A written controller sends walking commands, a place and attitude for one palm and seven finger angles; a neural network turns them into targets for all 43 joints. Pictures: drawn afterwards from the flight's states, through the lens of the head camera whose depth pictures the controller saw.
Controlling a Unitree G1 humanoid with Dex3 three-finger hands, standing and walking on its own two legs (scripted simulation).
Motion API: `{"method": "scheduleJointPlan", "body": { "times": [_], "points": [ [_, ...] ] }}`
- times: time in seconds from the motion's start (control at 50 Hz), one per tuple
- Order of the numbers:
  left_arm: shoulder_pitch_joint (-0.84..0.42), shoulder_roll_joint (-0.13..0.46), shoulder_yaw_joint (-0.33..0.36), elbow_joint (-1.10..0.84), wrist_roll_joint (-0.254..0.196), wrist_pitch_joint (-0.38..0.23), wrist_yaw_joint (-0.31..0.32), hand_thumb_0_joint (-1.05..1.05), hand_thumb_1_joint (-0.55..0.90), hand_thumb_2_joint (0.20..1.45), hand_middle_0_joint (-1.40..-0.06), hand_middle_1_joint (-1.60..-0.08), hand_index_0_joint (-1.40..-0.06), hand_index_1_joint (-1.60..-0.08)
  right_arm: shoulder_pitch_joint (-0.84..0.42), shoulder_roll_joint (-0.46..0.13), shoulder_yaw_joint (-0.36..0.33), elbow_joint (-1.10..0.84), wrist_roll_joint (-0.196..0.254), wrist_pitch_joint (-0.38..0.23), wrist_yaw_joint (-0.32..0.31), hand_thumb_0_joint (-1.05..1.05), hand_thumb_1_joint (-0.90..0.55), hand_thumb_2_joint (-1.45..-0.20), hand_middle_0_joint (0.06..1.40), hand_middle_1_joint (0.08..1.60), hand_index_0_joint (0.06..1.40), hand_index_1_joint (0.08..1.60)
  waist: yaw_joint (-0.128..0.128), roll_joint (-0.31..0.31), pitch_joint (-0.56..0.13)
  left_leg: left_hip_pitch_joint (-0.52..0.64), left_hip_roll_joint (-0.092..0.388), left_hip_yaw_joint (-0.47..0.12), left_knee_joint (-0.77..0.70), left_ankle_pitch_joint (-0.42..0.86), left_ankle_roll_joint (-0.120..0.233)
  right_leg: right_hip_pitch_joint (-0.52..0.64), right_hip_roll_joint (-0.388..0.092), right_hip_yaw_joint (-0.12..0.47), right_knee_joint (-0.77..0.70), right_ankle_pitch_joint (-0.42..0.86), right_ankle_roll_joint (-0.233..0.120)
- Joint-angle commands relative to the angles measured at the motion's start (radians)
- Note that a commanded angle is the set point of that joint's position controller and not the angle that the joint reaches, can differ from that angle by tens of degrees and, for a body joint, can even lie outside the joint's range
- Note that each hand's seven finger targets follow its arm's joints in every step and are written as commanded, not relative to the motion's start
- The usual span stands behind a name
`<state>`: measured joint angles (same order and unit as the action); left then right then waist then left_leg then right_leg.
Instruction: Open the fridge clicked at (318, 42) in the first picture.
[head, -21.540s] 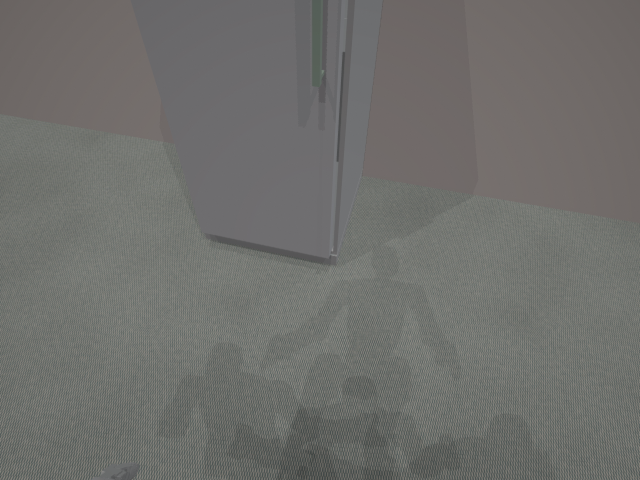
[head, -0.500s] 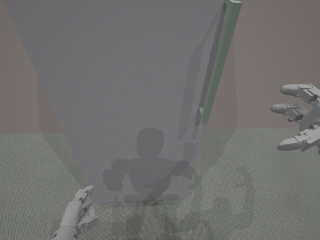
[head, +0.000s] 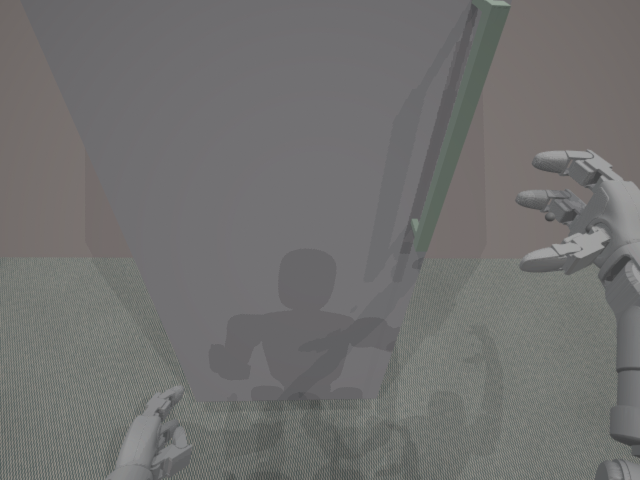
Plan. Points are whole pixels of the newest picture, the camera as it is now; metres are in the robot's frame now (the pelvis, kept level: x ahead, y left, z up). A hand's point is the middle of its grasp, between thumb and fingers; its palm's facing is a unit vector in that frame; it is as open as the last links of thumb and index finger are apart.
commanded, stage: move the hooked fingers beside the handle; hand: right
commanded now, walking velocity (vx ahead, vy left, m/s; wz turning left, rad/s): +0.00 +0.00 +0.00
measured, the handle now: (445, 145) +0.49 -0.15 +0.21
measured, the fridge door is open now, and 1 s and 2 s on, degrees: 0 0 0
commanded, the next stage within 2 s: feel for the door with the fingertips in 1.90 s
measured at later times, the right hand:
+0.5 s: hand (513, 183) +0.41 -0.21 +0.21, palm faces +0.02 +1.00 -0.03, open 14.0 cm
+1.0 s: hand (491, 165) +0.45 -0.20 +0.20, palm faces +0.00 +1.00 -0.01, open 14.0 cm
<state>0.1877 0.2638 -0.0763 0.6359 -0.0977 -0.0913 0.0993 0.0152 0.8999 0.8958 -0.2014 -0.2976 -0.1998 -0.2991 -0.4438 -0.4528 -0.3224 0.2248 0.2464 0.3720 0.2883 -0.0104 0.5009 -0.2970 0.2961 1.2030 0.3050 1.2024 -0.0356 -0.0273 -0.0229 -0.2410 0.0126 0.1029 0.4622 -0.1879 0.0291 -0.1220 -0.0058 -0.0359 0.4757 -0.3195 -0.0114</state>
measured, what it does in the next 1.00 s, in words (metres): stands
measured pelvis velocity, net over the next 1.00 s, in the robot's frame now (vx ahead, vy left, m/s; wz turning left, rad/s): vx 0.01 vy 0.00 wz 0.03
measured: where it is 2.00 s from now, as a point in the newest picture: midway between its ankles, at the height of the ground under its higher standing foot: outside the picture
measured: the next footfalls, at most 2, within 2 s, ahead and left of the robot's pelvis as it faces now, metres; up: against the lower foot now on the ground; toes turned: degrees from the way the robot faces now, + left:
none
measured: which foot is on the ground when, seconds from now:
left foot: down 0.00-1.00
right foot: down 0.00-1.00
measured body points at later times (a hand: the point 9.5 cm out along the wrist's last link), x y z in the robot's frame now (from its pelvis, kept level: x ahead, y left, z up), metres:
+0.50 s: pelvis +0.00 +0.00 +0.00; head -0.01 +0.01 +0.45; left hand +0.13 +0.26 -0.10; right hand +0.40 -0.27 +0.21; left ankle +0.04 +0.10 -0.74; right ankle -0.04 -0.11 -0.74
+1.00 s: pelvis +0.01 +0.00 +0.00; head +0.02 +0.00 +0.45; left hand +0.08 +0.26 -0.11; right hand +0.45 -0.26 +0.21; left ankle +0.04 +0.10 -0.74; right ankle -0.04 -0.11 -0.74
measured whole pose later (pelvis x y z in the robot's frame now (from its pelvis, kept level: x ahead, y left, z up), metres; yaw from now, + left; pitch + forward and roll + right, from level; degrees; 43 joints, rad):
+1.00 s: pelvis +0.01 +0.00 +0.00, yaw +2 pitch +4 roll +1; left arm 0.33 0.28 -0.03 0.69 -0.09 -0.06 0.09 0.01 0.90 0.90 -0.20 -0.30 -0.20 -0.30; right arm -0.79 -0.49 -0.31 0.75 0.18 0.16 0.25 -0.01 0.50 -0.30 0.29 1.20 0.30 1.20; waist 0.06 -0.02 -0.05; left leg -0.34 0.00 0.08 0.44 -0.16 0.02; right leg -0.22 -0.01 -0.06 0.47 -0.32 -0.02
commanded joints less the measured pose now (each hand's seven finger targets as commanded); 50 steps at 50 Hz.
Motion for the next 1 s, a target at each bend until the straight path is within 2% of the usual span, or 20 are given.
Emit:
{"method": "scheduleJointPlan", "body": {
  "times": [0.0, 0.1, 0.14, 0.2, 0.26, 0.32, 0.34, 0.46, 0.5, 0.52, 0.6, 0.64, 0.7, 0.72, 0.74, 0.8, 0.84, 0.86, 0.88, 0.98],
  "points": [
    [-0.121, 0.134, 0.058, -0.153, 0.006, -0.056, 0.016, 0.000, 0.900, 0.900, -0.200, -0.300, -0.200, -0.300, -0.459, -0.242, -0.065, -0.183, 0.025, -0.089, 0.000, 0.000, 0.500, -0.300, 0.300, 1.200, 0.300, 1.200, 0.013, -0.025, -0.252, 0.190, 0.001, -0.064, -0.027, 0.220, 0.010, -0.042, -0.001, 0.054, -0.066, 0.304, 0.000],
    [-0.109, 0.138, 0.059, -0.132, 0.001, -0.040, 0.020, 0.000, 0.900, 0.900, -0.200, -0.300, -0.200, -0.300, -0.512, -0.229, -0.032, -0.064, 0.011, -0.068, -0.003, 0.000, 0.500, -0.300, 0.300, 1.200, 0.300, 1.200, 0.030, 0.004, -0.198, 0.162, 0.010, -0.076, -0.046, 0.157, 0.005, -0.090, 0.002, 0.047, -0.070, 0.233, -0.006],
    [-0.105, 0.147, 0.066, -0.134, 0.003, -0.035, 0.019, 0.000, 0.900, 0.900, -0.200, -0.300, -0.200, -0.300, -0.493, -0.284, -0.075, -0.051, 0.001, -0.070, -0.013, 0.000, 0.500, -0.300, 0.300, 1.200, 0.300, 1.200, 0.016, -0.001, -0.231, 0.183, 0.014, -0.087, -0.041, 0.160, 0.009, -0.092, -0.002, 0.042, -0.063, 0.243, -0.006],
    [-0.092, 0.137, 0.064, -0.129, 0.001, -0.034, 0.022, 0.000, 0.900, 0.900, -0.200, -0.300, -0.200, -0.300, -0.586, -0.244, -0.027, -0.019, -0.002, -0.093, -0.018, 0.000, 0.500, -0.300, 0.300, 1.200, 0.300, 1.200, 0.042, 0.000, -0.227, 0.164, 0.011, -0.083, -0.045, 0.152, 0.005, -0.096, 0.000, 0.046, -0.063, 0.228, -0.008],
    [-0.087, 0.139, 0.069, -0.138, 0.006, -0.040, 0.022, 0.000, 0.900, 0.900, -0.200, -0.300, -0.200, -0.300, -0.646, -0.268, -0.036, -0.066, -0.002, -0.141, -0.025, 0.000, 0.500, -0.300, 0.300, 1.200, 0.300, 1.200, 0.036, -0.030, -0.306, 0.197, 0.012, -0.089, -0.033, 0.198, 0.009, -0.063, 0.001, 0.047, -0.057, 0.271, -0.009],
    [-0.062, 0.140, 0.069, -0.117, 0.006, -0.039, 0.025, 0.000, 0.900, 0.900, -0.200, -0.300, -0.200, -0.300, -0.682, -0.256, -0.024, 0.013, -0.002, -0.161, -0.024, 0.000, 0.500, -0.300, 0.300, 1.200, 0.300, 1.200, 0.050, -0.012, -0.276, 0.180, 0.007, -0.085, -0.039, 0.187, 0.008, -0.082, 0.002, 0.049, -0.060, 0.249, -0.008],
    [-0.053, 0.149, 0.073, -0.108, 0.006, -0.038, 0.025, 0.000, 0.900, 0.900, -0.200, -0.300, -0.200, -0.300, -0.672, -0.279, -0.039, 0.038, -0.005, -0.166, -0.026, 0.000, 0.500, -0.300, 0.300, 1.200, 0.300, 1.200, 0.051, 0.015, -0.279, 0.190, 0.009, -0.089, -0.039, 0.191, 0.008, -0.085, -0.002, 0.045, -0.060, 0.253, -0.009],
    [-0.030, 0.151, 0.080, -0.110, 0.004, -0.026, 0.018, 0.000, 0.900, 0.900, -0.200, -0.300, -0.200, -0.300, -0.642, -0.293, -0.049, 0.120, -0.024, -0.150, -0.033, 0.000, 0.500, -0.300, 0.300, 1.200, 0.300, 1.200, 0.037, -0.014, -0.296, 0.212, 0.015, -0.090, -0.031, 0.230, 0.010, -0.117, -0.001, 0.040, -0.063, 0.275, -0.007],
    [-0.019, 0.150, 0.082, -0.108, 0.005, -0.026, 0.018, 0.000, 0.900, 0.900, -0.200, -0.300, -0.200, -0.300, -0.692, -0.255, -0.011, 0.129, -0.023, -0.157, -0.032, 0.000, 0.500, -0.300, 0.300, 1.200, 0.300, 1.200, 0.058, 0.003, -0.282, 0.189, 0.010, -0.088, -0.036, 0.224, 0.008, -0.114, -0.002, 0.042, -0.063, 0.264, -0.008],
    [-0.009, 0.154, 0.084, -0.105, 0.005, -0.025, 0.018, 0.000, 0.900, 0.900, -0.200, -0.300, -0.200, -0.300, -0.693, -0.277, -0.033, 0.138, -0.023, -0.164, -0.035, 0.000, 0.500, -0.300, 0.300, 1.200, 0.300, 1.200, 0.054, 0.018, -0.282, 0.188, 0.006, -0.083, -0.037, 0.218, 0.008, -0.116, -0.003, 0.045, -0.065, 0.262, -0.009],
    [0.007, 0.153, 0.083, -0.090, 0.008, -0.029, 0.020, 0.000, 0.900, 0.900, -0.200, -0.300, -0.200, -0.300, -0.792, -0.246, 0.008, 0.161, -0.025, -0.194, -0.045, 0.000, 0.500, -0.300, 0.300, 1.200, 0.300, 1.200, 0.078, 0.005, -0.268, 0.151, 0.002, -0.086, -0.043, 0.189, 0.008, -0.111, -0.001, 0.050, -0.062, 0.240, -0.011],
    [0.023, 0.163, 0.087, -0.074, 0.011, -0.027, 0.021, 0.000, 0.900, 0.900, -0.200, -0.300, -0.200, -0.300, -0.829, -0.298, -0.025, 0.204, -0.035, -0.207, -0.058, 0.000, 0.500, -0.300, 0.300, 1.200, 0.300, 1.200, 0.084, 0.019, -0.263, 0.146, 0.004, -0.091, -0.048, 0.165, 0.006, -0.123, -0.002, 0.047, -0.059, 0.225, -0.013],
    [0.044, 0.153, 0.084, -0.058, 0.014, -0.030, 0.018, 0.000, 0.900, 0.900, -0.200, -0.300, -0.200, -0.300, -0.902, -0.262, 0.012, 0.284, -0.052, -0.221, -0.069, 0.000, 0.500, -0.300, 0.300, 1.200, 0.300, 1.200, 0.100, -0.013, -0.258, 0.124, 0.003, -0.089, -0.050, 0.139, 0.006, -0.141, 0.003, 0.053, -0.061, 0.198, -0.011],
    [0.058, 0.159, 0.086, -0.049, 0.017, -0.029, 0.017, 0.000, 0.900, 0.900, -0.200, -0.300, -0.200, -0.300, -0.924, -0.284, 0.001, 0.310, -0.059, -0.229, -0.073, 0.000, 0.500, -0.300, 0.300, 1.200, 0.300, 1.200, 0.106, -0.005, -0.269, 0.123, 0.002, -0.088, -0.048, 0.139, 0.006, -0.142, 0.003, 0.056, -0.061, 0.197, -0.011],
    [0.067, 0.165, 0.091, -0.048, 0.019, -0.027, 0.017, 0.000, 0.900, 0.900, -0.200, -0.300, -0.200, -0.300, -0.915, -0.318, -0.023, 0.332, -0.065, -0.239, -0.076, 0.000, 0.500, -0.300, 0.300, 1.200, 0.300, 1.200, 0.099, -0.004, -0.291, 0.138, 0.004, -0.094, -0.043, 0.157, 0.007, -0.140, 0.001, 0.048, -0.052, 0.215, -0.012],
    [0.086, 0.155, 0.091, -0.059, 0.022, -0.030, 0.010, 0.000, 0.900, 0.900, -0.200, -0.300, -0.200, -0.300, -0.920, -0.293, -0.004, 0.334, -0.069, -0.271, -0.065, 0.000, 0.500, -0.300, 0.300, 1.200, 0.300, 1.200, 0.093, -0.038, -0.357, 0.179, 0.001, -0.091, -0.024, 0.237, 0.012, -0.126, 0.005, 0.050, -0.051, 0.276, -0.009],
    [0.099, 0.163, 0.100, -0.069, 0.022, -0.029, 0.005, 0.000, 0.900, 0.900, -0.200, -0.300, -0.200, -0.300, -0.848, -0.312, -0.027, 0.338, -0.064, -0.288, -0.053, 0.000, 0.500, -0.300, 0.300, 1.200, 0.300, 1.200, 0.078, -0.017, -0.406, 0.218, -0.001, -0.089, -0.010, 0.307, 0.013, -0.112, -0.001, 0.042, -0.042, 0.338, -0.008],
    [0.100, 0.161, 0.098, -0.075, 0.020, -0.026, 0.004, 0.000, 0.900, 0.900, -0.200, -0.300, -0.200, -0.300, -0.808, -0.315, -0.038, 0.331, -0.058, -0.291, -0.045, 0.000, 0.500, -0.300, 0.300, 1.200, 0.300, 1.200, 0.064, -0.005, -0.407, 0.231, -0.003, -0.085, -0.006, 0.328, 0.013, -0.117, -0.003, 0.044, -0.047, 0.356, -0.008],
    [0.096, 0.159, 0.099, -0.085, 0.018, -0.026, 0.002, 0.000, 0.900, 0.900, -0.200, -0.300, -0.200, -0.300, -0.795, -0.289, -0.023, 0.319, -0.050, -0.290, -0.037, 0.000, 0.500, -0.300, 0.300, 1.200, 0.300, 1.200, 0.066, 0.001, -0.409, 0.234, -0.003, -0.087, -0.008, 0.333, 0.010, -0.118, -0.002, 0.039, -0.047, 0.351, -0.009],
    [0.094, 0.167, 0.102, -0.090, 0.013, -0.016, -0.003, 0.000, 0.900, 0.900, -0.200, -0.300, -0.200, -0.300, -0.724, -0.298, -0.057, 0.323, -0.040, -0.255, -0.040, 0.000, 0.500, -0.300, 0.300, 1.200, 0.300, 1.200, 0.066, 0.042, -0.298, 0.191, -0.005, -0.083, -0.023, 0.293, 0.007, -0.156, -0.009, 0.036, -0.060, 0.308, -0.012]
  ]
}}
